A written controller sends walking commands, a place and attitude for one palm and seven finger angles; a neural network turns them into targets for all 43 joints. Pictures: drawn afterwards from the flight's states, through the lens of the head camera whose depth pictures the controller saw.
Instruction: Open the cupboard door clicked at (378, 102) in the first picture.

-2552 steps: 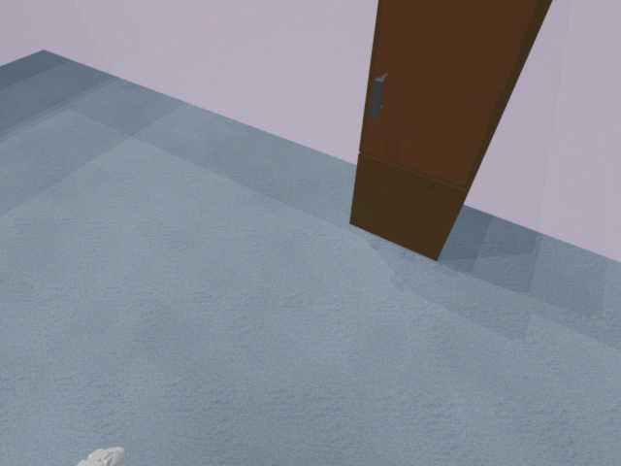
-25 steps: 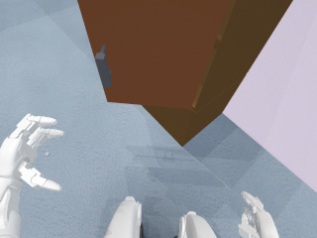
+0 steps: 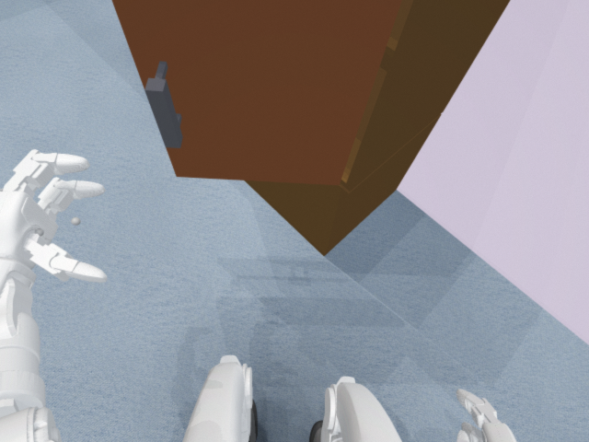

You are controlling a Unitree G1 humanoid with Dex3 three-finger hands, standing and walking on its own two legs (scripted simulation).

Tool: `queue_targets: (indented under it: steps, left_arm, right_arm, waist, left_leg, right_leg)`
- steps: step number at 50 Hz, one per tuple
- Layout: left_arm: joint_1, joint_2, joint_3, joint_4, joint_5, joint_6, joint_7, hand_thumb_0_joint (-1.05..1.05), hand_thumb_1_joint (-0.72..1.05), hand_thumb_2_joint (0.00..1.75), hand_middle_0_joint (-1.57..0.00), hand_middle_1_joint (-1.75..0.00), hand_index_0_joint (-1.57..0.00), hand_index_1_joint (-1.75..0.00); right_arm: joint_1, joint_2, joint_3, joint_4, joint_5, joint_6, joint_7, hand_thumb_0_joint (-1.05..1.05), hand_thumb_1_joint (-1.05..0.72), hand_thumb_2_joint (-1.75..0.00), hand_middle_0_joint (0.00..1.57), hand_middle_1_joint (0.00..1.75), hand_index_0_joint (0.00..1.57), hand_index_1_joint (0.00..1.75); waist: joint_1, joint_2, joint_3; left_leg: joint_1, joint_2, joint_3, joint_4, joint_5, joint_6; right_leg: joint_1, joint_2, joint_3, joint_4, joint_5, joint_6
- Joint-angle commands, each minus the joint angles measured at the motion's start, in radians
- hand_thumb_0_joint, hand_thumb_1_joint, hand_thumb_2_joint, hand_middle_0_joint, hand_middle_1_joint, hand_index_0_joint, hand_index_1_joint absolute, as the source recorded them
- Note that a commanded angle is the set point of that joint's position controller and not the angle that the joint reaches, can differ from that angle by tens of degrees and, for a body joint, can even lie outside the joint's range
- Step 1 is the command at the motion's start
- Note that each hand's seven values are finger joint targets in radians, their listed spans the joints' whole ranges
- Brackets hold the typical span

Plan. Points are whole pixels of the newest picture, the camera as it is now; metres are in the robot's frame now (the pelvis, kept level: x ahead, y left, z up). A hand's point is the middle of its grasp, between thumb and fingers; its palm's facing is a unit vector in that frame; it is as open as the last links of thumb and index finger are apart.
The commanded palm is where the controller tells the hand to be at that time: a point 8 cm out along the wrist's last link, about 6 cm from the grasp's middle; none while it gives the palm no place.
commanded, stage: move the hooked fingers beside the handle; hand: left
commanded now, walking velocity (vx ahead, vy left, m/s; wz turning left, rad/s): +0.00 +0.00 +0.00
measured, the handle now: (168, 105) +0.59 +0.23 +0.02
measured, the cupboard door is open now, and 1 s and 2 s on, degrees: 45 45 45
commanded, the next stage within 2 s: slide the fingers in behind the handle in 1.80 s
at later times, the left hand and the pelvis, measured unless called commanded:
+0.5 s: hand (100, 168) +0.45 +0.29 +0.04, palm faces +0.03 -1.00 -0.03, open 14.0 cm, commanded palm +0.45 +0.32 +0.03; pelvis +0.00 +0.00 -0.02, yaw -1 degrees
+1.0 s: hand (117, 125) +0.53 +0.29 +0.03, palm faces +0.04 -1.00 -0.03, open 14.0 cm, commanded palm +0.54 +0.31 +0.02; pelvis -0.01 +0.00 -0.04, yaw -3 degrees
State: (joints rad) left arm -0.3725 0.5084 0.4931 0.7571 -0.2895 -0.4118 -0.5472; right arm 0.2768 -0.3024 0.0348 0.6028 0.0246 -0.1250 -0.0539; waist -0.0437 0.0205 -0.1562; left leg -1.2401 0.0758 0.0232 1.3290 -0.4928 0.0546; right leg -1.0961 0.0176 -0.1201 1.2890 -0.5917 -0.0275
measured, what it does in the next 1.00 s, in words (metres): stands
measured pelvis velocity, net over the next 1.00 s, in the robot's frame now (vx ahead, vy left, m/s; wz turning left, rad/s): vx -0.01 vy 0.00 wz -0.06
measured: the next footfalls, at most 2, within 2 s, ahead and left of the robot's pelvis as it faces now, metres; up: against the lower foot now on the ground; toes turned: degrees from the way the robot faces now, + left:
none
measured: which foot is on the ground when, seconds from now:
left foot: down 0.00-1.00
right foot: down 0.00-1.00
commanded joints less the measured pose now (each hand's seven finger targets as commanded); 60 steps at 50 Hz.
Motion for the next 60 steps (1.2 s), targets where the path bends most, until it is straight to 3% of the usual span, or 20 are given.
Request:
queue_targets:
  steps: [1, 2, 6, 8, 12, 17, 22, 26, 27, 29, 34, 37, 40, 42, 45, 49, 50, 54, 57, 60]
  left_arm:
    - [-0.359, 0.286, 0.045, -0.148, -0.006, -0.077, -0.001, 0.0, -0.5, 0.3, -0.3, -1.2, -0.3, -1.2]
    - [-0.349, 0.303, 0.063, -0.126, -0.003, -0.073, 0.005, 0.0, -0.5, 0.3, -0.3, -1.2, -0.3, -1.2]
    - [-0.411, 0.305, 0.055, -0.079, 0.016, -0.067, 0.021, 0.0, -0.5, 0.3, -0.3, -1.2, -0.3, -1.2]
    - [-0.445, 0.347, 0.084, -0.049, 0.023, -0.077, 0.034, 0.0, -0.5, 0.3, -0.3, -1.2, -0.3, -1.2]
    - [-0.495, 0.373, 0.093, 0.002, 0.053, -0.091, 0.044, 0.0, -0.5, 0.3, -0.3, -1.2, -0.3, -1.2]
    - [-0.589, 0.385, 0.076, 0.09, 0.071, -0.094, 0.039, 0.0, -0.5, 0.3, -0.3, -1.2, -0.3, -1.2]
    - [-0.685, 0.42, 0.069, 0.13, 0.096, -0.093, 0.04, 0.0, -0.5, 0.3, -0.3, -1.2, -0.3, -1.2]
    - [-0.748, 0.482, 0.096, 0.146, 0.11, -0.093, 0.049, 0.0, -0.5, 0.3, -0.3, -1.2, -0.3, -1.2]
    - [-0.771, 0.455, 0.069, 0.154, 0.113, -0.088, 0.05, 0.0, -0.5, 0.3, -0.3, -1.2, -0.3, -1.2]
    - [-0.793, 0.506, 0.1, 0.177, 0.116, -0.085, 0.054, 0.0, -0.5, 0.3, -0.3, -1.2, -0.3, -1.2]
    - [-0.851, 0.531, 0.095, 0.192, 0.137, -0.071, 0.062, 0.0, -0.5, 0.3, -0.3, -1.2, -0.3, -1.2]
    - [-0.907, 0.583, 0.104, 0.242, 0.153, -0.043, 0.068, 0.0, -0.5, 0.3, -0.3, -1.2, -0.3, -1.2]
    - [-0.947, 0.611, 0.109, 0.228, 0.165, -0.041, 0.07, 0.0, -0.5, 0.3, -0.3, -1.2, -0.3, -1.2]
    - [-0.948, 0.633, 0.116, 0.249, 0.175, -0.031, 0.069, 0.0, -0.5, 0.3, -0.3, -1.2, -0.3, -1.2]
    - [-1.022, 0.637, 0.091, 0.272, 0.186, -0.012, 0.069, 0.0, -0.5, 0.3, -0.3, -1.2, -0.3, -1.2]
    - [-1.041, 0.69, 0.118, 0.28, 0.203, 0.008, 0.068, 0.0, -0.5, 0.3, -0.3, -1.2, -0.3, -1.2]
    - [-1.069, 0.695, 0.111, 0.283, 0.206, 0.015, 0.069, 0.0, -0.5, 0.3, -0.3, -1.2, -0.3, -1.2]
    - [-0.978, 0.698, 0.135, 0.248, 0.206, 0.026, 0.065, 0.0, -0.5, 0.3, -0.3, -1.2, -0.3, -1.2]
    - [-0.987, 0.701, 0.139, 0.238, 0.202, 0.042, 0.061, 0.0, -0.5, 0.3, -0.3, -1.2, -0.3, -1.2]
    - [-1.01, 0.712, 0.152, 0.185, 0.203, 0.027, 0.067, 0.0, -0.5, 0.3, -0.3, -1.2, -0.3, -1.2]
  right_arm:
    - [0.076, -0.184, -0.082, -0.074, 0.002, -0.023, -0.013, 0.0, -0.9, -0.9, 0.2, 0.3, 0.2, 0.3]
    - [0.079, -0.185, -0.082, -0.073, 0.001, -0.017, -0.012, 0.0, -0.9, -0.9, 0.2, 0.3, 0.2, 0.3]
    - [0.094, -0.186, -0.08, -0.068, -0.002, 0.003, -0.006, 0.0, -0.9, -0.9, 0.2, 0.3, 0.2, 0.3]
    - [0.104, -0.19, -0.077, -0.065, -0.005, 0.012, -0.007, 0.0, -0.9, -0.9, 0.2, 0.3, 0.2, 0.3]
    - [0.119, -0.19, -0.078, -0.059, -0.009, 0.035, -0.002, 0.0, -0.9, -0.9, 0.2, 0.3, 0.2, 0.3]
    - [0.138, -0.195, -0.074, -0.043, -0.011, 0.061, 0.001, 0.0, -0.9, -0.9, 0.2, 0.3, 0.2, 0.3]
    - [0.151, -0.203, -0.069, -0.031, -0.015, 0.083, 0.001, 0.0, -0.9, -0.9, 0.2, 0.3, 0.2, 0.3]
    - [0.162, -0.211, -0.064, -0.026, -0.019, 0.098, 0.0, 0.0, -0.9, -0.9, 0.2, 0.3, 0.2, 0.3]
    - [0.162, -0.207, -0.061, -0.025, -0.019, 0.1, 0.002, 0.0, -0.9, -0.9, 0.2, 0.3, 0.2, 0.3]
    - [0.169, -0.213, -0.057, -0.023, -0.02, 0.106, 0.0, 0.0, -0.9, -0.9, 0.2, 0.3, 0.2, 0.3]
    - [0.186, -0.218, -0.052, -0.021, -0.025, 0.123, 0.003, 0.0, -0.9, -0.9, 0.2, 0.3, 0.2, 0.3]
    - [0.19, -0.219, -0.038, -0.024, -0.023, 0.132, 0.0, 0.0, -0.9, -0.9, 0.2, 0.3, 0.2, 0.3]
    - [0.206, -0.222, -0.035, -0.025, -0.028, 0.136, 0.001, 0.0, -0.9, -0.9, 0.2, 0.3, 0.2, 0.3]
    - [0.212, -0.225, -0.031, -0.027, -0.028, 0.143, 0.003, 0.0, -0.9, -0.9, 0.2, 0.3, 0.2, 0.3]
    - [0.221, -0.227, -0.023, -0.023, -0.029, 0.149, 0.001, 0.0, -0.9, -0.9, 0.2, 0.3, 0.2, 0.3]
    - [0.243, -0.232, -0.017, -0.027, -0.034, 0.157, 0.001, 0.0, -0.9, -0.9, 0.2, 0.3, 0.2, 0.3]
    - [0.244, -0.232, -0.013, -0.026, -0.034, 0.16, 0.001, 0.0, -0.9, -0.9, 0.2, 0.3, 0.2, 0.3]
    - [0.259, -0.231, -0.019, -0.039, -0.039, 0.173, 0.009, 0.0, -0.9, -0.9, 0.2, 0.3, 0.2, 0.3]
    - [0.259, -0.225, -0.018, -0.039, -0.037, 0.183, 0.011, 0.0, -0.9, -0.9, 0.2, 0.3, 0.2, 0.3]
    - [0.263, -0.225, -0.024, -0.031, -0.039, 0.184, 0.016, 0.0, -0.9, -0.9, 0.2, 0.3, 0.2, 0.3]
  waist:
    - [-0.018, 0.142, -0.416]
    - [-0.007, 0.145, -0.417]
    - [-0.018, 0.139, -0.432]
    - [-0.019, 0.114, -0.435]
    - [-0.023, 0.143, -0.456]
    - [-0.051, 0.127, -0.447]
    - [-0.069, 0.169, -0.469]
    - [-0.073, 0.186, -0.5]
    - [-0.087, 0.195, -0.489]
    - [-0.088, 0.195, -0.501]
    - [-0.102, 0.215, -0.536]
    - [-0.123, 0.197, -0.492]
    - [-0.126, 0.243, -0.549]
    - [-0.129, 0.244, -0.538]
    - [-0.159, 0.256, -0.529]
    - [-0.155, 0.282, -0.574]
    - [-0.167, 0.274, -0.562]
    - [-0.129, 0.312, -0.621]
    - [-0.14, 0.261, -0.591]
    - [-0.135, 0.312, -0.617]
  left_leg:
    - [0.516, -0.022, -0.128, -0.183, 0.215, -0.031]
    - [0.51, -0.024, -0.126, -0.184, 0.218, -0.031]
    - [0.51, -0.021, -0.132, -0.18, 0.218, -0.031]
    - [0.488, -0.021, -0.133, -0.168, 0.23, -0.028]
    - [0.489, -0.018, -0.126, -0.152, 0.252, -0.028]
    - [0.472, -0.014, -0.135, -0.134, 0.246, -0.023]
    - [0.486, -0.01, -0.149, -0.119, 0.245, -0.024]
    - [0.483, -0.008, -0.158, -0.104, 0.258, -0.024]
    - [0.483, -0.008, -0.159, -0.104, 0.246, -0.023]
    - [0.468, -0.005, -0.157, -0.089, 0.266, -0.021]
    - [0.486, 0.0, -0.169, -0.073, 0.28, -0.023]
    - [0.396, 0.0, -0.157, -0.053, 0.242, -0.012]
    - [0.436, 0.003, -0.166, -0.038, 0.292, -0.015]
    - [0.428, 0.006, -0.17, -0.034, 0.293, -0.017]
    - [0.411, 0.009, -0.174, -0.014, 0.295, -0.013]
    - [0.426, 0.013, -0.185, 0.002, 0.329, -0.015]
    - [0.41, 0.014, -0.184, 0.007, 0.322, -0.013]
    - [0.474, 0.016, -0.191, -0.004, 0.387, -0.022]
    - [0.412, 0.015, -0.176, 0.001, 0.363, -0.011]
    - [0.47, 0.02, -0.187, -0.005, 0.382, -0.018]
  right_leg:
    - [-0.031, 0.031, 0.068, -0.177, 0.168, -0.012]
    - [-0.021, 0.03, 0.069, -0.178, 0.17, -0.012]
    - [-0.043, 0.03, 0.065, -0.169, 0.17, -0.009]
    - [-0.036, 0.036, 0.065, -0.158, 0.175, -0.012]
    - [-0.043, 0.035, 0.068, -0.151, 0.191, -0.01]
    - [-0.077, 0.038, 0.067, -0.145, 0.187, -0.007]
    - [-0.125, 0.04, 0.066, -0.133, 0.18, -0.009]
    - [-0.139, 0.042, 0.063, -0.116, 0.181, -0.01]
    - [-0.155, 0.041, 0.062, -0.12, 0.174, -0.008]
    - [-0.15, 0.043, 0.064, -0.112, 0.19, -0.008]
    - [-0.181, 0.046, 0.061, -0.102, 0.192, -0.007]
    - [-0.169, 0.047, 0.065, -0.099, 0.179, -0.001]
    - [-0.191, 0.049, 0.061, -0.084, 0.204, -0.004]
    - [-0.202, 0.051, 0.058, -0.081, 0.2, -0.004]
    - [-0.235, 0.051, 0.056, -0.072, 0.206, -0.001]
    - [-0.249, 0.053, 0.047, -0.053, 0.22, -0.003]
    - [-0.251, 0.053, 0.049, -0.056, 0.219, 0.0]
    - [-0.238, 0.054, 0.04, -0.049, 0.248, -0.004]
    - [-0.197, 0.059, 0.046, -0.06, 0.252, 0.003]
    - [-0.224, 0.06, 0.045, -0.06, 0.25, -0.002]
